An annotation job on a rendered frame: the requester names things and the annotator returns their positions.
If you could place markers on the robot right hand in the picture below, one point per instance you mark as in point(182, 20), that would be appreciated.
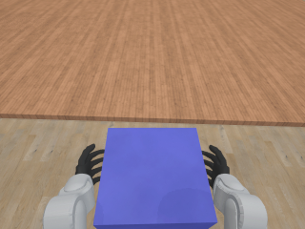
point(218, 166)

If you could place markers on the robot left hand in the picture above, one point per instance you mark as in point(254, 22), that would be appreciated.
point(85, 163)

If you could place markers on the right robot forearm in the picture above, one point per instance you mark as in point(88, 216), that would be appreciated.
point(240, 209)

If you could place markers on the carton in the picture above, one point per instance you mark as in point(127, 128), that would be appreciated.
point(153, 178)

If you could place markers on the left robot forearm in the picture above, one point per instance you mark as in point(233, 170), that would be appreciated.
point(69, 209)

